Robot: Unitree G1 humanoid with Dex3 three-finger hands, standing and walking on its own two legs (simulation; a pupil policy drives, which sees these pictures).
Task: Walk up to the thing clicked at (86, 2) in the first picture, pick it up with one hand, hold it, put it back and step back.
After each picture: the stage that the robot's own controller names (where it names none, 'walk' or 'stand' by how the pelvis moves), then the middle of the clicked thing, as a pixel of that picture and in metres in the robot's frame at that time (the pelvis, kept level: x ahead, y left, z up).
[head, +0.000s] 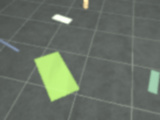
stand; (85, 4) +2.38 -0.11 -0.72
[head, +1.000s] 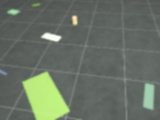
walk; (74, 20) +2.26 +0.22 -0.71
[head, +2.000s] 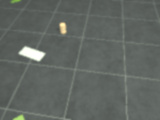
walk; (62, 28) +1.62 +0.30 -0.72
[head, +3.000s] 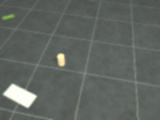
walk; (61, 60) +1.08 +0.24 -0.71
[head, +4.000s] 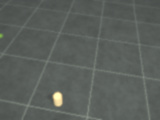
walk; (57, 99) +0.65 +0.18 -0.69
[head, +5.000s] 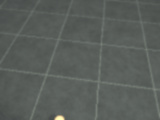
stand; out of the picture +0.42 +0.15 -0.69
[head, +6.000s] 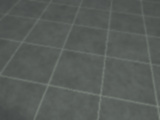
stand; out of the picture +0.36 +0.14 -0.71
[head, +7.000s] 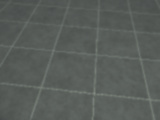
stand; out of the picture +0.36 +0.18 -0.72
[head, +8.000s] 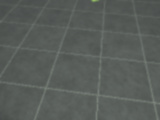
stand; out of the picture +0.38 +0.16 -0.73
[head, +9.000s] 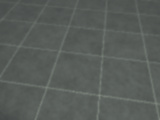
stand; out of the picture +0.36 +0.16 -0.73
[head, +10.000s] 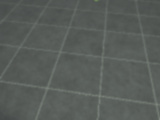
go down; out of the picture +0.36 +0.16 -0.73
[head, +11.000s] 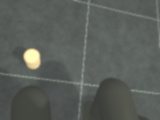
go down; (32, 59) +0.47 +0.14 -0.34
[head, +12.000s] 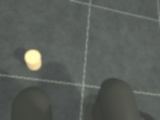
approach; (33, 60) +0.47 +0.14 -0.32
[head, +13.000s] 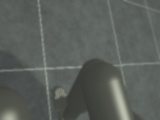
close in; out of the picture +0.47 +0.19 -0.24
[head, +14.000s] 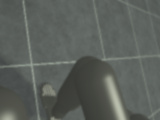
close; out of the picture +0.47 +0.21 -0.24
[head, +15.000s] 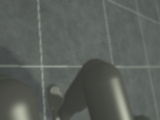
lift; out of the picture +0.40 +0.17 -0.24
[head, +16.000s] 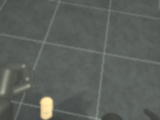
lift; (46, 108) +0.36 +0.19 -0.47
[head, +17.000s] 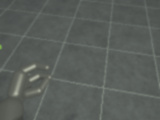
go down; out of the picture +0.38 +0.17 -0.70
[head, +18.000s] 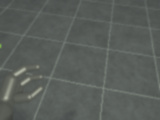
stand; out of the picture +0.37 +0.16 -0.70
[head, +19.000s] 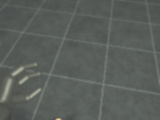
stand; out of the picture +0.39 +0.16 -0.69
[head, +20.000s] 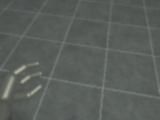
stand; out of the picture +0.37 +0.16 -0.70
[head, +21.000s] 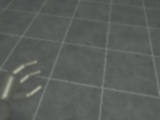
stand; out of the picture +0.38 +0.15 -0.70
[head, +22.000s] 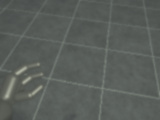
stand; out of the picture +0.37 +0.15 -0.70
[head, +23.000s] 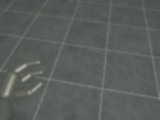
stand; out of the picture +0.37 +0.15 -0.71
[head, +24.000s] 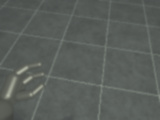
stand; out of the picture +0.37 +0.14 -0.70
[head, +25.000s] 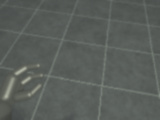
stand; out of the picture +0.37 +0.14 -0.70
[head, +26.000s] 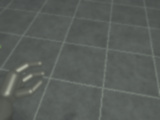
stand; out of the picture +0.37 +0.13 -0.71
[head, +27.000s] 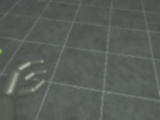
stand; out of the picture +0.37 +0.13 -0.71
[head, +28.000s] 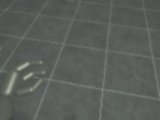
stand; out of the picture +0.37 +0.13 -0.71
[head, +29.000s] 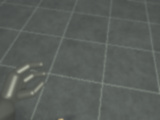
stand; out of the picture +0.37 +0.13 -0.69
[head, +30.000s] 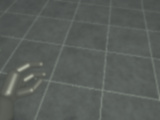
stand; out of the picture +0.37 +0.13 -0.71
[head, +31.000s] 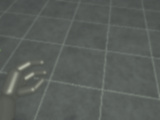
stand; out of the picture +0.37 +0.14 -0.71
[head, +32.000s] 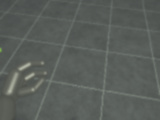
close; out of the picture +0.37 +0.13 -0.71
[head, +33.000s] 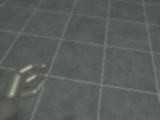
stand; out of the picture +0.37 +0.15 -0.70
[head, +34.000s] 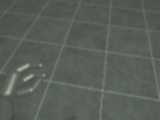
stand; out of the picture +0.37 +0.14 -0.71
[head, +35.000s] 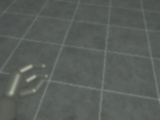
stand; out of the picture +0.37 +0.15 -0.71
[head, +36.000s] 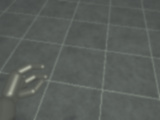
close; out of the picture +0.37 +0.15 -0.71
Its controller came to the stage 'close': yes
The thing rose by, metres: 0.29
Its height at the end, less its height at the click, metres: -0.02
